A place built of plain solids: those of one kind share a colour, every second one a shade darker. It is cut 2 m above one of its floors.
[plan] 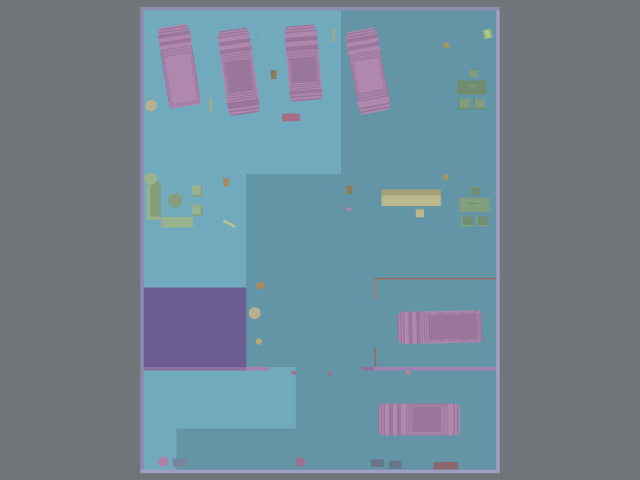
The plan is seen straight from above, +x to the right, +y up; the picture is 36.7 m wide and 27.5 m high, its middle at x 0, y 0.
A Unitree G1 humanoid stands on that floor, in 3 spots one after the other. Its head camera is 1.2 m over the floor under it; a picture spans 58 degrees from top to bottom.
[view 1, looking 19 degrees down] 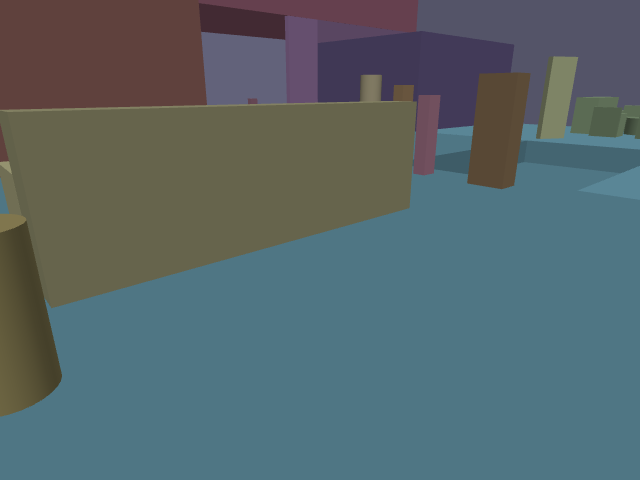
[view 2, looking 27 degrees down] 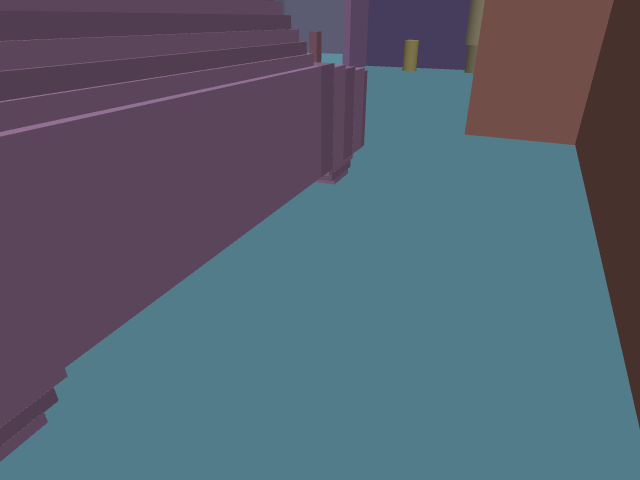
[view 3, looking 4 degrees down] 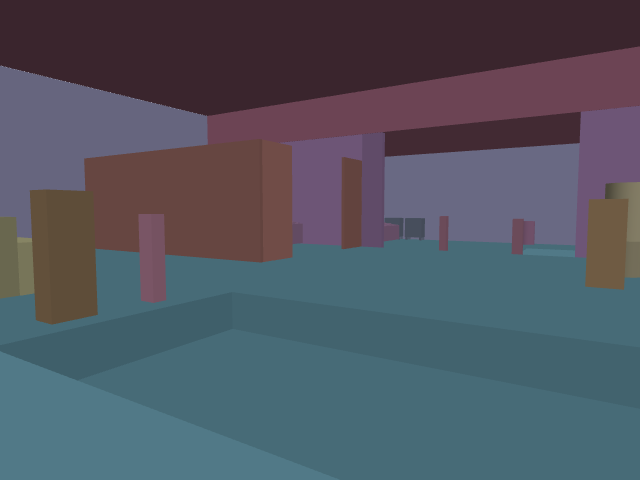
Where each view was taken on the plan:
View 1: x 7.27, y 5.62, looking -132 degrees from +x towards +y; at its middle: floor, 3.69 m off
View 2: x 8.52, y -2.80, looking -155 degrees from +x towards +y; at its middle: floor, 2.64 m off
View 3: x -3.20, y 5.40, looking -58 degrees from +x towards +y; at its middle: part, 14.98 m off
